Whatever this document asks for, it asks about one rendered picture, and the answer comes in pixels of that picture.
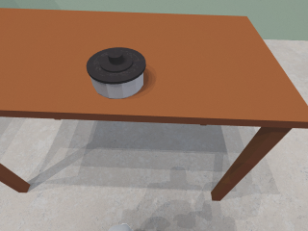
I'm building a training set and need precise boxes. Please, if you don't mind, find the lid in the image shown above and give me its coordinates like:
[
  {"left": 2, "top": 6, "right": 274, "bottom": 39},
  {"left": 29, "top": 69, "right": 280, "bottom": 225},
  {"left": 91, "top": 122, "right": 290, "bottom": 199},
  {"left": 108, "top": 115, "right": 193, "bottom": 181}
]
[{"left": 86, "top": 47, "right": 146, "bottom": 85}]

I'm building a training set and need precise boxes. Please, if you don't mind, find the table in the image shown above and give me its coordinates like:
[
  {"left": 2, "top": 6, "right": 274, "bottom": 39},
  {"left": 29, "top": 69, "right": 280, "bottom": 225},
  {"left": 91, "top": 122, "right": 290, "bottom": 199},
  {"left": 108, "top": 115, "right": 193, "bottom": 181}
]
[{"left": 0, "top": 8, "right": 308, "bottom": 201}]

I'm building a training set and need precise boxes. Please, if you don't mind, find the pot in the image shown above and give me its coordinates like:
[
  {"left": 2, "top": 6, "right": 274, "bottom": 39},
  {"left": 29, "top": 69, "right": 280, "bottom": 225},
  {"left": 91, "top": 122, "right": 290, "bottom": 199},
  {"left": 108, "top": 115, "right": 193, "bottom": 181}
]
[{"left": 90, "top": 73, "right": 143, "bottom": 99}]

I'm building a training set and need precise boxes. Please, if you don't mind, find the knob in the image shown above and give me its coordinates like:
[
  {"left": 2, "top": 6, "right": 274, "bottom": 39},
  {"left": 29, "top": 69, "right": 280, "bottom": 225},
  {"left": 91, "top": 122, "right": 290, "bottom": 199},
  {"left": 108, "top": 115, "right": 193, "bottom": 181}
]
[{"left": 108, "top": 50, "right": 123, "bottom": 64}]

